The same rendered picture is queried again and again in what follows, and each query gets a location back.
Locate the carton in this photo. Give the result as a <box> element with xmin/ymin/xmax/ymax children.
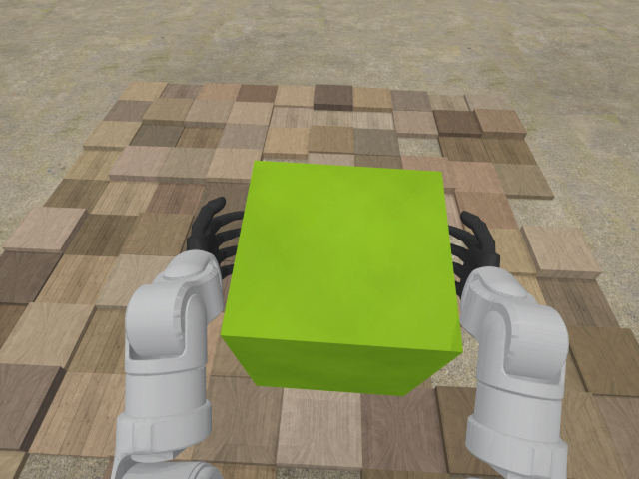
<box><xmin>221</xmin><ymin>161</ymin><xmax>463</xmax><ymax>396</ymax></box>

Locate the right robot hand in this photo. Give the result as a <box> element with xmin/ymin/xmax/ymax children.
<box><xmin>448</xmin><ymin>211</ymin><xmax>500</xmax><ymax>300</ymax></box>

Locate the left robot hand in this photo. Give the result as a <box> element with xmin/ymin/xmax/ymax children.
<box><xmin>186</xmin><ymin>197</ymin><xmax>244</xmax><ymax>280</ymax></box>

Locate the robot right forearm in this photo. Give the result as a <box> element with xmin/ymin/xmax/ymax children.
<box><xmin>459</xmin><ymin>266</ymin><xmax>569</xmax><ymax>479</ymax></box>

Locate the robot left forearm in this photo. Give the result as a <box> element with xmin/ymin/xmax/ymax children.
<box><xmin>111</xmin><ymin>250</ymin><xmax>225</xmax><ymax>479</ymax></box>

